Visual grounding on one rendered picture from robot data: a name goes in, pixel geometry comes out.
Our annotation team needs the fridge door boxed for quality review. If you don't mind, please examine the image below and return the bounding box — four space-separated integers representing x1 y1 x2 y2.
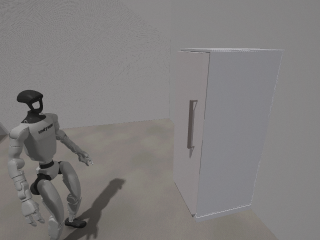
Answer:
173 51 210 215

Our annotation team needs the handle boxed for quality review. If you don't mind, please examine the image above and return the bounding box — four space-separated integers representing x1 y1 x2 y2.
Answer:
187 99 198 149

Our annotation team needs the robot right hand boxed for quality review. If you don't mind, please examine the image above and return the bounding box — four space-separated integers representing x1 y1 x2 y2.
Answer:
21 198 45 227

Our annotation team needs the left robot forearm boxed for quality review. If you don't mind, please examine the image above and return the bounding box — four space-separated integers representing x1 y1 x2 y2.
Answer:
60 133 81 154

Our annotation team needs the robot left foot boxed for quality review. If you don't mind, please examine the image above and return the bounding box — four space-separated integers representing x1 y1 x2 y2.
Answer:
64 217 87 229

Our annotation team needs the robot left hand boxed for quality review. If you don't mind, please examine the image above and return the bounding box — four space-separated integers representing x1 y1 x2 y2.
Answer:
77 150 94 166

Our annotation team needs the right robot upper arm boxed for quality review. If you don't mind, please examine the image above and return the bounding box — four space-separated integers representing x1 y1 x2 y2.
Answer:
7 124 29 170

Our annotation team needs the left robot upper arm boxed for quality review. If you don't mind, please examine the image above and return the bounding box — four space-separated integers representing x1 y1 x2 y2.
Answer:
42 113 65 141

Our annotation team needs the robot right thigh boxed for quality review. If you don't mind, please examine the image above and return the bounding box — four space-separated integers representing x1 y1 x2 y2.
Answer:
30 175 65 225

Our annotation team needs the right robot forearm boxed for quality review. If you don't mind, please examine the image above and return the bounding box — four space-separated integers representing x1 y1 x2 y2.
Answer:
7 160 33 202

